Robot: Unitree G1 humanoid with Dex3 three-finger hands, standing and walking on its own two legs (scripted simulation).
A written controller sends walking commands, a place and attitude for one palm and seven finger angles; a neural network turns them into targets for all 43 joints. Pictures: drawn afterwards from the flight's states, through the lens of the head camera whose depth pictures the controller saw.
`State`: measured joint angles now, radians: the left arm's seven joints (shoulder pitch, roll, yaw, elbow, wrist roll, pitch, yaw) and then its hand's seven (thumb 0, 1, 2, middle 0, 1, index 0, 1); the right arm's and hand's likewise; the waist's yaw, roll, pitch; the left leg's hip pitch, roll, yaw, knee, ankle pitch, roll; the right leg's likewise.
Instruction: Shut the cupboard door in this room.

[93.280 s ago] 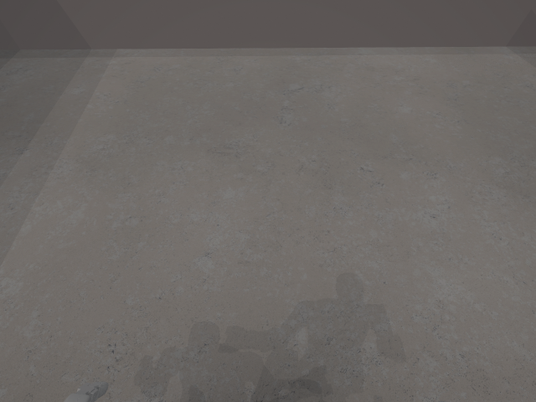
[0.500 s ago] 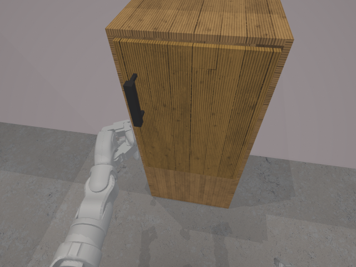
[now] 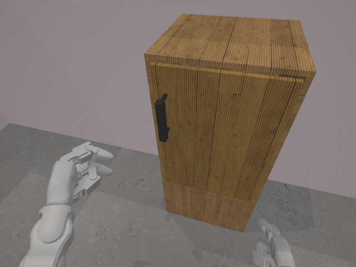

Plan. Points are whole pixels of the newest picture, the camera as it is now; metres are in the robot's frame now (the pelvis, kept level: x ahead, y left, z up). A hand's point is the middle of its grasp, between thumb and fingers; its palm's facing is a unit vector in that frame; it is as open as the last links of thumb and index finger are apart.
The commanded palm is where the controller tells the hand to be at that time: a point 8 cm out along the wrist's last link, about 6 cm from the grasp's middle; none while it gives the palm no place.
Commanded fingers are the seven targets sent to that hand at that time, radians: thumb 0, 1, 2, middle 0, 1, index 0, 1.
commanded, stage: draw the hand back to the body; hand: left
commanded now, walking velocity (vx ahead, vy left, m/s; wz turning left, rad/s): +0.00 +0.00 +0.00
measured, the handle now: (164, 118) +0.55 +0.11 +0.02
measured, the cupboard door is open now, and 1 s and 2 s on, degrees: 0 0 0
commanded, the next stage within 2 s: step back with the hand held close in 0.70 s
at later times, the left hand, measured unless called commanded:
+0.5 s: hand (33, 189) +0.19 +0.27 +0.16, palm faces +0.50 -0.78 -0.39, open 7.1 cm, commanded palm +0.14 +0.30 +0.18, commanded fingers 0.00 0.90 0.90 -0.20 -0.30 -0.20 -0.30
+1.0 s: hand (43, 189) +0.20 +0.26 +0.16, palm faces +0.43 -0.79 -0.44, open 7.4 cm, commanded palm +0.14 +0.30 +0.18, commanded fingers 0.00 0.90 0.90 -0.20 -0.30 -0.20 -0.30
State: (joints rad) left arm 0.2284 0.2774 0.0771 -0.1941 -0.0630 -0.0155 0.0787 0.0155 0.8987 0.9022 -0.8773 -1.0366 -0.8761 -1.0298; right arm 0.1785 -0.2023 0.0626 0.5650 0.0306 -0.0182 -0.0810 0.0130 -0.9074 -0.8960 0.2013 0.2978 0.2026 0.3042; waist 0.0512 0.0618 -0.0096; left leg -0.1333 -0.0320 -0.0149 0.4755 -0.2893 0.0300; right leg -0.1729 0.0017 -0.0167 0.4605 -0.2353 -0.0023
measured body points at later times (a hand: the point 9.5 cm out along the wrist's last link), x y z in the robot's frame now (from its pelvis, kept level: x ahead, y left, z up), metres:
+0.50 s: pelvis +0.00 +0.00 +0.00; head -0.02 -0.03 +0.45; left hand +0.16 +0.31 +0.19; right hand +0.20 -0.22 -0.08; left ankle -0.02 +0.10 -0.74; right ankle +0.01 -0.12 -0.74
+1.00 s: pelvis +0.00 +0.00 +0.00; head -0.01 -0.03 +0.45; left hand +0.17 +0.30 +0.18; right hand +0.18 -0.24 -0.09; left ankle -0.02 +0.10 -0.74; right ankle +0.01 -0.12 -0.74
